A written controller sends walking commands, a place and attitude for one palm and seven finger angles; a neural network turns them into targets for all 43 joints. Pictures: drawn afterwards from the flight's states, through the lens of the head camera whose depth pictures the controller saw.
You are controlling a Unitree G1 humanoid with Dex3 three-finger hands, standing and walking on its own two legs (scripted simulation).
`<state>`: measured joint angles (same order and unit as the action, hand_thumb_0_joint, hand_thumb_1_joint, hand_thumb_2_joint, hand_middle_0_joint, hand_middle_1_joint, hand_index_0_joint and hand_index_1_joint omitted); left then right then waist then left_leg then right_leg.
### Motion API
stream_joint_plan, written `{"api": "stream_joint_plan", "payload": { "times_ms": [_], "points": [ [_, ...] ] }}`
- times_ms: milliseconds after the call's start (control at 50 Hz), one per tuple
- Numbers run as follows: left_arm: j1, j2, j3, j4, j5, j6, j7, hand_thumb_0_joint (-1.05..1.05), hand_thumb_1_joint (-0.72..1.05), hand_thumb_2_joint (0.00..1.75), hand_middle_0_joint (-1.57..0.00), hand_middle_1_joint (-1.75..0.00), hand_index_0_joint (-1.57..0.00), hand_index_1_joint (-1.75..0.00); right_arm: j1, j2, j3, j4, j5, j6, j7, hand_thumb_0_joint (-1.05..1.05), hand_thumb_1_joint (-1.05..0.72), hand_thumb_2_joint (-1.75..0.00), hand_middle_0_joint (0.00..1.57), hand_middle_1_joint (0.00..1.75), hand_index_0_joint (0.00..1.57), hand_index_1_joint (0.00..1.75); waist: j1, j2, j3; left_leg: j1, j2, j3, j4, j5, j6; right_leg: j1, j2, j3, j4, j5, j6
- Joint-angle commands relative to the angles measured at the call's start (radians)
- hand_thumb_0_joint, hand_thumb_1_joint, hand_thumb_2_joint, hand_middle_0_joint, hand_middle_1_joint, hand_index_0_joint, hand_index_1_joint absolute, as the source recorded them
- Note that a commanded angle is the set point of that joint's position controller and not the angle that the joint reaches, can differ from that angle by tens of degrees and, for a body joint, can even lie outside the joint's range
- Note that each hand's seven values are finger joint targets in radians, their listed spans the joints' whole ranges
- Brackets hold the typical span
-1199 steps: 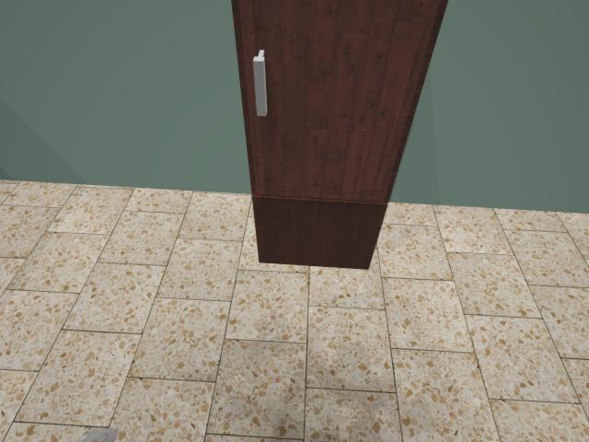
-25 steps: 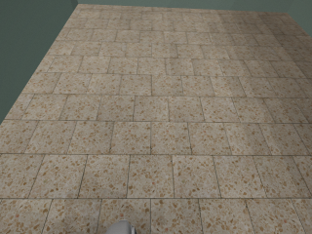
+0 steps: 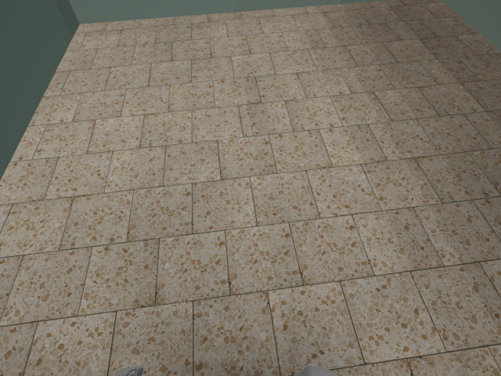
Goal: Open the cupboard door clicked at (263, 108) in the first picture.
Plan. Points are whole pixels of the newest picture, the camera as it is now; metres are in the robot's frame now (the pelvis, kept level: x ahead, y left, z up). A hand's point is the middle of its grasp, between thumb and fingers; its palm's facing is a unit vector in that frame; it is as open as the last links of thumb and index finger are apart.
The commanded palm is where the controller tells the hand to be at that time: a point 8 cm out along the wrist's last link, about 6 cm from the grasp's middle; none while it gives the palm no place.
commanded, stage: turn to face it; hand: left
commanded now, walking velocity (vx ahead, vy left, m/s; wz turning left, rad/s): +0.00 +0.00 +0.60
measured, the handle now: out of the picture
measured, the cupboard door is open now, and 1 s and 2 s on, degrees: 40 40 40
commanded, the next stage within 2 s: none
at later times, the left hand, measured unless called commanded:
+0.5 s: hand out of the picture +0.12 +0.23 -0.15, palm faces +0.31 -0.92 -0.24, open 7.4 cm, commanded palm none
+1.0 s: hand out of the picture +0.03 +0.12 -0.15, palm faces +0.62 -0.74 -0.26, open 7.3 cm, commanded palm none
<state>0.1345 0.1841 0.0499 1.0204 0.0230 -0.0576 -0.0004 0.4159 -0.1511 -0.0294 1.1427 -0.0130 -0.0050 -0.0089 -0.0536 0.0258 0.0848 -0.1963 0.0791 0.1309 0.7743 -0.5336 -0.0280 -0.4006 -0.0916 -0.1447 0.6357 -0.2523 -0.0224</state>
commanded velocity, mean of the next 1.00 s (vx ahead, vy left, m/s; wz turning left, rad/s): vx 0.00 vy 0.00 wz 0.60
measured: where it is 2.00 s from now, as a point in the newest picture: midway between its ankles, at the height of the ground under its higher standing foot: outside the picture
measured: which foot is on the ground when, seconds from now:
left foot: up 0.00-0.26, down 0.28-0.62, up 0.64-1.00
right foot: down 0.00-0.26, up 0.28-0.60, down 0.62-1.00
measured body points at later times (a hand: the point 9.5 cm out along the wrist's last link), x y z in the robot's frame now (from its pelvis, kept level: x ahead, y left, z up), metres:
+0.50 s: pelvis +0.08 +0.01 +0.01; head +0.13 +0.03 +0.46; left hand +0.10 +0.28 -0.13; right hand +0.24 -0.22 -0.12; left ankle +0.07 +0.12 -0.72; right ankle +0.10 -0.14 -0.66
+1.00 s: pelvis +0.12 -0.05 +0.01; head +0.19 -0.02 +0.46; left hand +0.00 +0.16 -0.13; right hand +0.37 -0.17 -0.14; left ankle +0.03 +0.05 -0.69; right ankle +0.14 -0.12 -0.72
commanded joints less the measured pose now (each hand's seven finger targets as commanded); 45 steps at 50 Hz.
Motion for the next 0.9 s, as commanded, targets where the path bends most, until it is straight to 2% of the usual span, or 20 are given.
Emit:
{"api": "stream_joint_plan", "payload": {
  "times_ms": [0,20,60,200,220,240,260,300,320,360,400,480,560,580,600,620,640,680,720,880],
  "points": [
    [0.198,0.160,0.041,-0.009,-0.005,0.018,0.042,0.00,0.90,0.90,-0.20,-0.30,-0.20,-0.30,-0.092,-0.080,-0.025,-0.122,0.015,-0.003,-0.007,0.00,-0.90,-0.90,0.20,0.30,0.20,0.30,0.122,-0.279,-0.195,-0.397,0.030,-0.125,0.469,-0.054,-0.007,0.429,-0.373,0.271,-0.251,0.583,-0.183],
    [0.136,0.141,0.034,-0.032,-0.003,0.023,0.044,0.00,0.90,0.90,-0.20,-0.30,-0.20,-0.30,-0.091,-0.055,-0.023,-0.117,0.011,0.011,-0.001,0.00,-0.90,-0.90,0.20,0.30,0.20,0.30,0.082,-0.192,-0.169,-0.340,0.037,-0.122,0.431,-0.003,-0.008,0.307,-0.339,0.172,-0.277,0.454,-0.139],
    [0.058,0.127,0.031,-0.062,0.003,0.024,0.041,0.00,0.90,0.90,-0.20,-0.30,-0.20,-0.30,-0.061,-0.023,-0.019,-0.111,0.004,0.034,0.010,0.00,-0.90,-0.90,0.20,0.30,0.20,0.30,0.036,-0.192,-0.116,-0.267,0.037,-0.074,0.321,0.045,-0.016,0.160,-0.313,0.068,-0.313,0.329,-0.092],
    [0.031,0.157,0.052,-0.098,0.001,0.042,0.030,0.00,0.90,0.90,-0.20,-0.30,-0.20,-0.30,-0.073,-0.062,-0.033,-0.176,-0.008,0.034,0.030,0.00,-0.90,-0.90,0.20,0.30,0.20,0.30,0.017,-0.123,-0.104,-0.086,-0.017,0.024,-0.168,0.261,-0.009,0.130,-0.273,-0.066,-0.117,0.167,-0.020],
    [0.028,0.143,0.050,-0.114,-0.007,0.052,0.025,0.00,0.90,0.90,-0.20,-0.30,-0.20,-0.30,-0.028,-0.118,-0.046,-0.180,-0.012,0.029,0.031,0.00,-0.90,-0.90,0.20,0.30,0.20,0.30,-0.015,0.018,-0.118,0.000,0.017,-0.057,-0.280,0.391,0.014,0.058,-0.229,-0.101,0.010,0.056,0.022],
    [0.032,0.082,0.044,-0.152,-0.016,0.063,0.019,0.00,0.90,0.90,-0.20,-0.30,-0.20,-0.30,0.009,-0.234,-0.073,-0.196,-0.024,0.020,0.024,0.00,-0.90,-0.90,0.20,0.30,0.20,0.30,-0.033,0.344,-0.125,0.054,0.273,-0.455,-0.404,0.662,0.147,-0.144,-0.076,-0.120,0.254,-0.329,0.106],
    [-0.048,0.078,0.030,-0.203,-0.008,0.068,0.021,0.00,0.90,0.90,-0.20,-0.30,-0.20,-0.30,0.045,-0.300,-0.087,-0.195,-0.028,0.022,0.009,0.00,-0.90,-0.90,0.20,0.30,0.20,0.30,-0.073,0.304,-0.155,0.047,0.392,-0.607,-0.456,0.710,0.261,-0.197,-0.014,0.024,0.457,-0.471,0.098],
    [-0.084,0.072,0.035,-0.200,0.002,0.066,0.022,0.00,0.90,0.90,-0.20,-0.30,-0.20,-0.30,-0.035,-0.274,-0.085,-0.220,-0.022,0.011,-0.009,0.00,-0.90,-0.90,0.20,0.30,0.20,0.30,-0.026,0.250,-0.172,0.039,0.311,-0.553,-0.428,0.628,0.228,-0.288,-0.017,0.134,0.616,-0.308,0.094],
    [-0.061,0.081,0.039,-0.176,0.002,0.065,0.018,0.00,0.90,0.90,-0.20,-0.30,-0.20,-0.30,-0.094,-0.252,-0.077,-0.237,-0.020,0.007,-0.013,0.00,-0.90,-0.90,0.20,0.30,0.20,0.30,-0.002,0.202,-0.155,0.031,0.267,-0.465,-0.415,0.677,0.202,-0.282,-0.022,0.153,0.625,-0.224,0.102],
    [-0.014,0.086,0.040,-0.153,-0.001,0.069,0.014,0.00,0.90,0.90,-0.20,-0.30,-0.20,-0.30,-0.140,-0.234,-0.070,-0.256,-0.017,-0.003,-0.016,0.00,-0.90,-0.90,0.20,0.30,0.20,0.30,0.027,0.129,-0.165,0.058,0.201,-0.344,-0.386,0.808,0.177,-0.244,-0.011,0.146,0.580,-0.154,0.114],
    [0.001,0.088,0.037,-0.154,-0.005,0.070,0.012,0.00,0.90,0.90,-0.20,-0.30,-0.20,-0.30,-0.150,-0.244,-0.072,-0.266,-0.013,-0.005,-0.014,0.00,-0.90,-0.90,0.20,0.30,0.20,0.30,0.030,0.108,-0.190,0.101,0.178,-0.300,-0.368,0.874,0.177,-0.205,0.005,0.136,0.481,-0.156,0.118],
    [-0.013,0.088,0.031,-0.179,-0.010,0.075,0.015,0.00,0.90,0.90,-0.20,-0.30,-0.20,-0.30,-0.177,-0.273,-0.086,-0.279,-0.018,0.013,-0.004,0.00,-0.90,-0.90,0.20,0.30,0.20,0.30,0.021,0.109,-0.176,0.040,0.170,-0.333,-0.371,0.754,0.187,-0.086,0.042,0.117,0.260,-0.192,0.113],
    [0.112,0.110,0.037,-0.163,-0.011,0.062,0.015,0.00,0.90,0.90,-0.20,-0.30,-0.20,-0.30,-0.282,-0.276,-0.093,-0.314,-0.012,0.033,0.004,0.00,-0.90,-0.90,0.20,0.30,0.20,0.30,0.075,0.118,-0.151,-0.129,0.110,-0.358,-0.309,0.571,0.140,0.175,0.088,0.069,-0.079,-0.030,0.094],
    [0.151,0.149,0.046,-0.159,-0.006,0.051,0.021,0.00,0.90,0.90,-0.20,-0.30,-0.20,-0.30,-0.290,-0.247,-0.090,-0.321,-0.003,0.034,0.008,0.00,-0.90,-0.90,0.20,0.30,0.20,0.30,0.095,0.015,-0.157,-0.222,0.048,-0.323,-0.229,0.444,0.091,0.298,0.027,0.121,-0.235,0.042,0.077],
    [0.190,0.255,0.067,-0.162,0.012,0.039,0.032,0.00,0.90,0.90,-0.20,-0.30,-0.20,-0.30,-0.289,-0.176,-0.080,-0.343,0.008,0.036,0.017,0.00,-0.90,-0.90,0.20,0.30,0.20,0.30,0.112,-0.278,-0.163,-0.413,-0.106,-0.169,0.007,0.113,0.007,0.407,-0.247,0.428,-0.361,0.102,-0.014],
    [0.170,0.295,0.061,-0.171,0.008,0.045,0.033,0.00,0.90,0.90,-0.20,-0.30,-0.20,-0.30,-0.309,-0.184,-0.081,-0.356,0.000,0.038,0.021,0.00,-0.90,-0.90,0.20,0.30,0.20,0.30,0.114,-0.350,-0.132,-0.424,-0.127,-0.147,0.275,-0.115,-0.007,0.293,-0.422,0.510,-0.376,0.179,-0.122],
    [0.134,0.237,0.053,-0.175,0.002,0.038,0.040,0.00,0.90,0.90,-0.20,-0.30,-0.20,-0.30,-0.319,-0.197,-0.083,-0.336,-0.006,0.047,0.018,0.00,-0.90,-0.90,0.20,0.30,0.20,0.30,0.091,-0.334,-0.114,-0.433,-0.083,-0.201,0.420,-0.071,-0.003,0.246,-0.382,0.489,-0.352,0.257,-0.137],
    [0.060,0.174,0.030,-0.186,-0.004,0.036,0.038,0.00,0.90,0.90,-0.20,-0.30,-0.20,-0.30,-0.303,-0.178,-0.077,-0.295,-0.006,0.059,0.028,0.00,-0.90,-0.90,0.20,0.30,0.20,0.30,0.039,-0.221,-0.083,-0.425,-0.048,-0.176,0.517,0.072,-0.029,0.238,-0.261,0.269,-0.279,0.418,-0.097],
    [0.067,0.155,0.026,-0.191,-0.002,0.032,0.040,0.00,0.90,0.90,-0.20,-0.30,-0.20,-0.30,-0.292,-0.151,-0.066,-0.279,-0.002,0.064,0.036,0.00,-0.90,-0.90,0.20,0.30,0.20,0.30,0.034,-0.221,-0.120,-0.401,-0.050,-0.141,0.451,0.122,-0.040,0.299,-0.215,0.146,-0.252,0.538,-0.063],
    [0.187,0.197,0.046,-0.144,0.005,0.034,0.039,0.00,0.90,0.90,-0.20,-0.30,-0.20,-0.30,-0.404,-0.121,-0.044,-0.297,0.003,0.061,0.042,0.00,-0.90,-0.90,0.20,0.30,0.20,0.30,0.098,-0.216,-0.122,-0.308,-0.053,-0.044,0.098,0.076,-0.032,0.411,-0.275,0.058,-0.209,0.655,-0.085]
  ]
}}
